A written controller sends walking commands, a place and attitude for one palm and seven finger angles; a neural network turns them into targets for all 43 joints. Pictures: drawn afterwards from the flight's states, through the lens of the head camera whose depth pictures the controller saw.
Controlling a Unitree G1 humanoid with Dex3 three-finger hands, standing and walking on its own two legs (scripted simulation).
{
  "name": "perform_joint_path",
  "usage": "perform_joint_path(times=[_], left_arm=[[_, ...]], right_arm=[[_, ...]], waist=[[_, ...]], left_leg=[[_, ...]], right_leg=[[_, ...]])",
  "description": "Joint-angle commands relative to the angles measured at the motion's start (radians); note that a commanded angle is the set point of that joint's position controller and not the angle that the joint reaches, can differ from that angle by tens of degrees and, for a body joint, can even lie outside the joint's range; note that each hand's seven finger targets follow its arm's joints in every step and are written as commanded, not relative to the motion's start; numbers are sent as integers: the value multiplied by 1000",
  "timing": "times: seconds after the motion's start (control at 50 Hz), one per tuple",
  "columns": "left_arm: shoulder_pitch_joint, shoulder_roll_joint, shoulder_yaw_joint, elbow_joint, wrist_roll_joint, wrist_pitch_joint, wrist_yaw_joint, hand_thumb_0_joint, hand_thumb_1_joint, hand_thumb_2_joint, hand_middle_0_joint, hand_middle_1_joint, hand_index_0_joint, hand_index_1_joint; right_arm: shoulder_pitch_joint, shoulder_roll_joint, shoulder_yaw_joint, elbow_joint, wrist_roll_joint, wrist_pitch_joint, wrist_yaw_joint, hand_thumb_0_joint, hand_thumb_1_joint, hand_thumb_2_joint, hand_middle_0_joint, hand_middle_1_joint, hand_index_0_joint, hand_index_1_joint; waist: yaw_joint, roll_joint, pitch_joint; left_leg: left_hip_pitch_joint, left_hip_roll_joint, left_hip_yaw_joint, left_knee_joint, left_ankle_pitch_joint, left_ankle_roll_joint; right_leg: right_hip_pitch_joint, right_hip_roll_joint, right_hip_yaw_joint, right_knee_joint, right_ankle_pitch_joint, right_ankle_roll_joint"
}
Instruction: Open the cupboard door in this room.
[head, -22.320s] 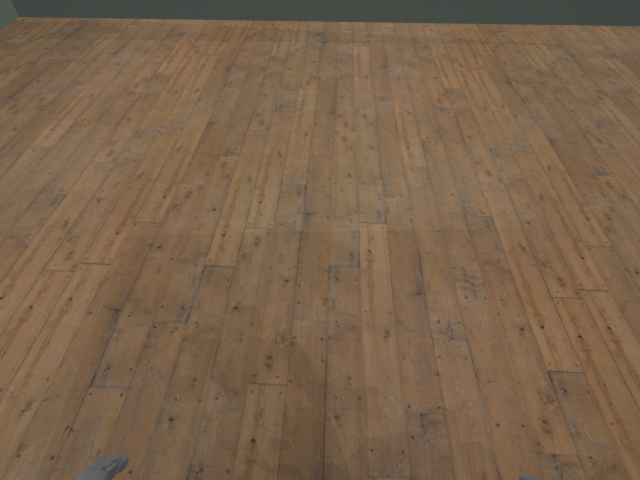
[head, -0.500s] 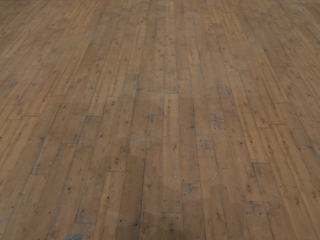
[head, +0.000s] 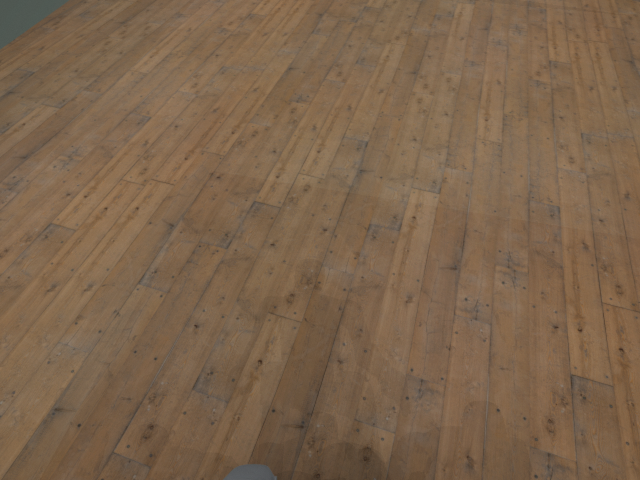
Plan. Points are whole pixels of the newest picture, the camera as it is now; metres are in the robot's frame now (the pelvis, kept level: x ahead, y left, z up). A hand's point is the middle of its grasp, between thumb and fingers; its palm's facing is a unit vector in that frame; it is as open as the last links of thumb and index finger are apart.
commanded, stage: turn or walk to find it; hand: left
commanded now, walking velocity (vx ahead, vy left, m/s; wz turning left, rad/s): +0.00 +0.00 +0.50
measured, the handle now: out of the picture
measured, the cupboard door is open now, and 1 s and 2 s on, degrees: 0 0 0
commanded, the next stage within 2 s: none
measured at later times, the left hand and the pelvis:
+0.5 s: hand out of the picture +0.07 +0.24 -0.15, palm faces +0.22 -0.94 -0.25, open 7.4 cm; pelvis +0.00 +0.01 +0.00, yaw +12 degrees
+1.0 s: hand out of the picture -0.08 +0.17 -0.16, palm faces +0.52 -0.82 -0.24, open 7.4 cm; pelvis -0.02 -0.02 +0.00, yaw +29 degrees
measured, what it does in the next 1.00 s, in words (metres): steps on the spot, turning left: left foot, then right foot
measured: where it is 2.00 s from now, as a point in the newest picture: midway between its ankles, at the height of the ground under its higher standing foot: outside the picture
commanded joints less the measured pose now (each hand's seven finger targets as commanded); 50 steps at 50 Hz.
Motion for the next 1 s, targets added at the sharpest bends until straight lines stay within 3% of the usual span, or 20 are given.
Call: perform_joint_path(times=[0.0, 0.02, 0.04, 0.06, 0.08, 0.12, 0.2, 0.4, 0.46, 0.5, 0.52, 0.54, 0.56, 0.58, 0.62, 0.66, 0.74, 0.88, 0.94, 0.98], left_arm=[[9, 226, 58, -47, -4, -9, 16, 0, 900, 900, -200, -300, -200, -300], [19, 203, 53, -52, -12, -2, 13, 0, 900, 900, -200, -300, -200, -300], [24, 134, 39, -82, -20, 4, 8, 0, 900, 900, -200, -300, -200, -300], [-45, 116, 19, -105, -11, 13, 13, 0, 900, 900, -200, -300, -200, -300], [-60, 129, 24, -102, -9, 20, 15, 0, 900, 900, -200, -300, -200, -300], [-95, 142, 34, -78, -11, 25, 10, 0, 900, 900, -200, -300, -200, -300], [-48, 139, 34, -51, -10, 18, -2, 0, 900, 900, -200, -300, -200, -300], [-141, 114, 21, -116, -16, 17, 6, 0, 900, 900, -200, -300, -200, -300], [-110, 114, 21, -115, -21, 8, 7, 0, 900, 900, -200, -300, -200, -300], [-30, 123, 26, -97, -23, -1, 10, 0, 900, 900, -200, -300, -200, -300], [8, 150, 32, -89, -20, -11, 12, 0, 900, 900, -200, -300, -200, -300], [39, 225, 46, -88, -5, -23, 20, 0, 900, 900, -200, -300, -200, -300], [42, 286, 57, -94, 1, -24, 23, 0, 900, 900, -200, -300, -200, -300], [21, 265, 49, -108, -8, -18, 25, 0, 900, 900, -200, -300, -200, -300], [-97, 202, 45, -135, -10, -20, 27, 0, 900, 900, -200, -300, -200, -300], [-132, 153, 27, -141, -11, -23, 23, 0, 900, 900, -200, -300, -200, -300], [-45, 157, 29, -115, -8, -30, 22, 0, 900, 900, -200, -300, -200, -300], [62, 205, 46, -67, 6, -23, 20, 0, 900, 900, -200, -300, -200, -300], [56, 232, 56, -59, 7, -17, 17, 0, 900, 900, -200, -300, -200, -300], [40, 235, 59, -53, 5, -12, 15, 0, 900, 900, -200, -300, -200, -300]], right_arm=[[32, -66, -10, -78, 5, -45, 0, 0, -900, -900, 200, 300, 200, 300], [73, -118, -21, -69, 3, -56, 2, 0, -900, -900, 200, 300, 200, 300], [118, -225, -47, -72, -4, -64, -3, 0, -900, -900, 200, 300, 200, 300], [177, -266, -55, -54, 4, -52, -10, 0, -900, -900, 200, 300, 200, 300], [159, -244, -48, -52, -1, -50, -16, 0, -900, -900, 200, 300, 200, 300], [59, -193, -33, -75, -8, -51, -33, 0, -900, -900, 200, 300, 200, 300], [33, -164, -22, -96, -3, -65, -33, 0, -900, -900, 200, 300, 200, 300], [68, -173, -42, -101, -11, -52, -24, 0, -900, -900, 200, 300, 200, 300], [47, -173, -45, -110, -12, -47, -22, 0, -900, -900, 200, 300, 200, 300], [21, -165, -49, -120, -7, -43, -21, 0, -900, -900, 200, 300, 200, 300], [22, -144, -47, -124, 0, -44, -18, 0, -900, -900, 200, 300, 200, 300], [47, -81, -40, -134, 9, -46, -12, 0, -900, -900, 200, 300, 200, 300], [30, -60, -38, -159, 5, -44, -13, 0, -900, -900, 200, 300, 200, 300], [25, -102, -48, -150, -2, -32, -14, 0, -900, -900, 200, 300, 200, 300], [49, -99, -54, -108, -9, -11, -4, 0, -900, -900, 200, 300, 200, 300], [94, -85, -50, -80, -11, -8, 7, 0, -900, -900, 200, 300, 200, 300], [77, -79, -43, -76, -9, -3, 8, 0, -900, -900, 200, 300, 200, 300], [-55, -53, -18, -105, 0, -16, 6, 0, -900, -900, 200, 300, 200, 300], [-48, -52, -10, -111, 8, -28, 3, 0, -900, -900, 200, 300, 200, 300], [-9, -57, -10, -105, 8, -38, 1, 0, -900, -900, 200, 300, 200, 300]], waist=[[-21, -141, -163], [-47, -7, -200], [-70, 300, -209], [-98, 299, -207], [-90, 236, -193], [-63, 271, -98], [-28, 142, -134], [-53, 166, -118], [-39, 201, -128], [3, 171, -159], [21, 105, -180], [31, -114, -214], [39, -288, -169], [26, -169, -148], [-24, -159, -62], [-57, -126, -49], [-25, -162, -72], [35, -165, -95], [33, -196, -130], [7, -187, -156]], left_leg=[[121, -19, 51, -317, 194, 23], [279, 28, -23, -421, 365, 46], [429, 291, -374, -455, 717, 158], [387, 374, -401, -454, 900, 233], [338, 361, -356, -458, 798, 264], [243, 265, -317, -476, 689, 240], [284, 189, -238, -463, 747, 209], [221, 177, -363, -458, 611, 241], [151, 150, -401, -422, 642, 229], [72, 113, -390, -365, 568, 194], [-1, 64, -361, -307, 452, 149], [-160, -39, -249, -138, 186, 80], [-258, -137, -120, 90, -148, 30], [-218, -90, -157, 258, -142, 40], [-212, -51, -155, 406, -30, 33], [-213, -33, -123, 436, 64, 18], [-228, -21, -92, 422, 111, -9], [-144, -5, -11, 94, -18, -13], [-64, -12, 28, -37, -22, 5], [32, -22, 54, -202, 66, 15]], right_leg=[[90, -206, 115, -8, 484, -65], [-23, -162, 74, 130, 366, -12], [-308, -15, 44, 342, -167, 69], [-336, 13, 135, 468, -354, 74], [-326, 0, 183, 525, -325, 64], [-357, 2, 226, 573, -197, 69], [-343, 27, 228, 583, -73, 85], [-257, 72, 232, 308, -117, 91], [-130, 109, 216, 147, -91, 75], [20, 114, 203, -38, 56, 69], [137, 76, 226, -171, 147, 63], [283, -131, 416, -265, 154, 7], [225, -344, 618, -282, 302, -107], [94, -358, 561, -281, 291, -158], [-35, -255, 468, -315, 94, -130], [-25, -177, 319, -274, 201, -93], [54, -174, 249, -264, 258, -90], [148, -229, 206, -196, 487, -135], [150, -250, 186, -150, 521, -143], [130, -242, 148, -78, 515, -105]])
